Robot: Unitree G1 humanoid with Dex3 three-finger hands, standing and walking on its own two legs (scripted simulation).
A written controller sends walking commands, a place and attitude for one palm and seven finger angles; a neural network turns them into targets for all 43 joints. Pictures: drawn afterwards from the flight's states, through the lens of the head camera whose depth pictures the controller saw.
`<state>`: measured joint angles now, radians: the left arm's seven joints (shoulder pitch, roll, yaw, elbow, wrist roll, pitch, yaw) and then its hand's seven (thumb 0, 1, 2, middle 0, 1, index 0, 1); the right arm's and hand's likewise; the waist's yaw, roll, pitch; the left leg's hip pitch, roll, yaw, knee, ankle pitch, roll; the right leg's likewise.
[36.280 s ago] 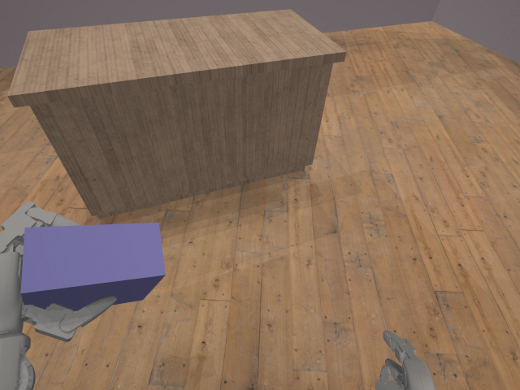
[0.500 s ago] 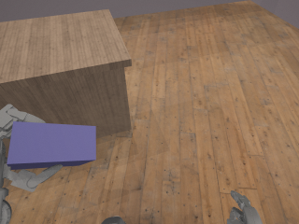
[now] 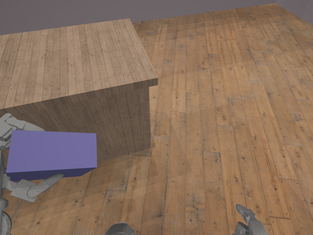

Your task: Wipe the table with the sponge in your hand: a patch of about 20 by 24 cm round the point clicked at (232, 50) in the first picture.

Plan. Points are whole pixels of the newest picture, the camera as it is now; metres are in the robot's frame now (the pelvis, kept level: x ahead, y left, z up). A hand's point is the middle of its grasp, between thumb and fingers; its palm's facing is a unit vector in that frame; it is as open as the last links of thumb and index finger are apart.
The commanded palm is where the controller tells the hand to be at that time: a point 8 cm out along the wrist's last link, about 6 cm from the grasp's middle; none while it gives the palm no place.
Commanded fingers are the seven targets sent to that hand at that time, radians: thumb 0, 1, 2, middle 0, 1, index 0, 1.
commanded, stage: shuffle to correct the standing spot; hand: left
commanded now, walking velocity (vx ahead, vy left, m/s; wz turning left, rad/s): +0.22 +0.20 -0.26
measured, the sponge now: (65, 157) +0.23 +0.21 +0.13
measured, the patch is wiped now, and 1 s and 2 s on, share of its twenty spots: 0.00 0.00 0.00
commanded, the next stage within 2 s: come to a stop and stand still in 1.44 s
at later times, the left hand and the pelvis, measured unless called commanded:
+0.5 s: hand (20, 114) +0.30 +0.32 +0.17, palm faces +0.43 -0.79 -0.44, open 10.7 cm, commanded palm +0.25 +0.35 +0.18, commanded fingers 0.00 0.10 1.30 -1.20 -1.60 -1.20 -1.60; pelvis +0.08 +0.07 +0.00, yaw -1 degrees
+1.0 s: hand (5, 81) +0.38 +0.40 +0.17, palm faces +0.41 -0.79 -0.46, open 10.7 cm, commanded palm +0.33 +0.43 +0.18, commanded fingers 0.00 0.10 1.30 -1.20 -1.60 -1.20 -1.60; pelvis +0.17 +0.16 +0.00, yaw +0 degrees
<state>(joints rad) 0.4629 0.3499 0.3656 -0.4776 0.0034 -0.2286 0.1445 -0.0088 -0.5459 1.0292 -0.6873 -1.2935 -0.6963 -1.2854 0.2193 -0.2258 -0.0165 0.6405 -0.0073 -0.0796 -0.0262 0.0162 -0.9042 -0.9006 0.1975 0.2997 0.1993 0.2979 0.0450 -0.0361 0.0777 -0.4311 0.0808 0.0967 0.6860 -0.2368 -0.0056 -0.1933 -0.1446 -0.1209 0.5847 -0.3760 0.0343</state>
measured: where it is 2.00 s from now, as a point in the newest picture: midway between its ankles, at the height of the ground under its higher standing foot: (116, 216)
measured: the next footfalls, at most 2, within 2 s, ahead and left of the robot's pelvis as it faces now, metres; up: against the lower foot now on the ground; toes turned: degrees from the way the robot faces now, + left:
left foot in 0.04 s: +0.12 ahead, +0.17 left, +0.00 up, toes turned +6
right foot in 0.30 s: +0.11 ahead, -0.03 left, +0.00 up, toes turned -11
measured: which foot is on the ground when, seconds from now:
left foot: up 0.00-0.02, down 0.04-0.30, up 0.32-0.62, down 0.64-0.84, up 0.86-1.00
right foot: down 0.00-0.04, up 0.06-0.28, down 0.30-0.64, up 0.66-0.82, down 0.84-1.00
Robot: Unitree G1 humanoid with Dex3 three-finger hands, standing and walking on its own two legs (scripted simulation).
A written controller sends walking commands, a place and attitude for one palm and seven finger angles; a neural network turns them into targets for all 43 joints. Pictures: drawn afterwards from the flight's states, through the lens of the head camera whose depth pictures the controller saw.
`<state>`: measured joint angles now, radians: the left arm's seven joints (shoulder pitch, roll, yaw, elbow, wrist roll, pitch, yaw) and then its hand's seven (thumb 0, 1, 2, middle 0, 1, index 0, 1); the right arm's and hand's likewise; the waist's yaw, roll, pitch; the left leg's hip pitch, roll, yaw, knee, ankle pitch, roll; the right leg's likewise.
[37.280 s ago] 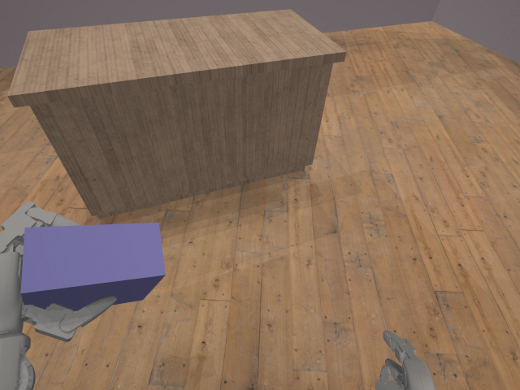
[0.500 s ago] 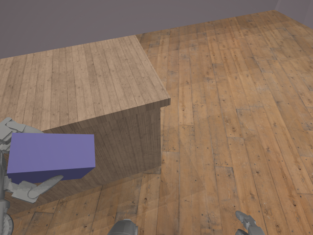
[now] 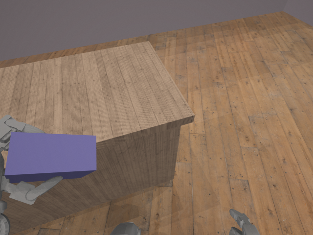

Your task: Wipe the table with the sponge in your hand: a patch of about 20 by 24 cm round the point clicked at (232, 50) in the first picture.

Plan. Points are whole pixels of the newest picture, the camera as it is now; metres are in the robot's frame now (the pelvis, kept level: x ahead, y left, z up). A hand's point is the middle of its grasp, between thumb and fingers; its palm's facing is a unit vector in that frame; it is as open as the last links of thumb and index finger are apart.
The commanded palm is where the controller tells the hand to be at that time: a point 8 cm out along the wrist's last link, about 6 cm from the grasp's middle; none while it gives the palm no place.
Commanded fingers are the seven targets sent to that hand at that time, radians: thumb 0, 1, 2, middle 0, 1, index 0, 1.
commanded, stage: shuffle to correct the standing spot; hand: left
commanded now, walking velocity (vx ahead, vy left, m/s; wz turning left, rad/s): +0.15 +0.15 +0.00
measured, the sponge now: (65, 159) +0.23 +0.20 +0.14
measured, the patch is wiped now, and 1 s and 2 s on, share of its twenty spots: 0.00 0.00 0.00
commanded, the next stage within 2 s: come to a stop and stand still in 0.44 s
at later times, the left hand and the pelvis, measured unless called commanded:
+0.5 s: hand (12, 122) +0.28 +0.32 +0.18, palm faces +0.45 -0.78 -0.43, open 10.7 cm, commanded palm +0.24 +0.35 +0.18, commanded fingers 0.00 0.10 1.30 -1.20 -1.60 -1.20 -1.60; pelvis +0.07 +0.07 +0.00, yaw +0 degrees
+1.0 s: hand out of the picture +0.32 +0.38 +0.18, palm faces +0.44 -0.77 -0.47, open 10.7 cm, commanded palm +0.25 +0.38 +0.18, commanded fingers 0.00 0.10 1.30 -1.20 -1.60 -1.20 -1.60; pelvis +0.09 +0.10 +0.01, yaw +0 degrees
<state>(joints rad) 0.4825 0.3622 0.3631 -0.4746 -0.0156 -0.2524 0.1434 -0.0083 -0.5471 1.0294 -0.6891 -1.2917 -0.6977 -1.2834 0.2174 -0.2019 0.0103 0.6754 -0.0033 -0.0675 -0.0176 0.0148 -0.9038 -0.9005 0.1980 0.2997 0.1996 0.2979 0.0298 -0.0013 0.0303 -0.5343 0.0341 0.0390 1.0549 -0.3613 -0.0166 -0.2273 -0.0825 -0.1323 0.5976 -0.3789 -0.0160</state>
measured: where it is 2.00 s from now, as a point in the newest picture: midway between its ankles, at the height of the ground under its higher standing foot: outside the picture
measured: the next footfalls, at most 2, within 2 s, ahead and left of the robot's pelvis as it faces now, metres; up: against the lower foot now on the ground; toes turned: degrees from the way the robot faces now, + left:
left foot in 0.12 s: +0.12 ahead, +0.18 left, +0.00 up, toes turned +5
right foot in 0.34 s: +0.12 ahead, +0.00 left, +0.00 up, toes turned -1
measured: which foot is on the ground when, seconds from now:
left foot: up 0.00-0.10, down 0.12-0.36, up 0.38-0.62, down 0.64-1.00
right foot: down 0.00-0.12, up 0.14-0.32, down 0.34-1.00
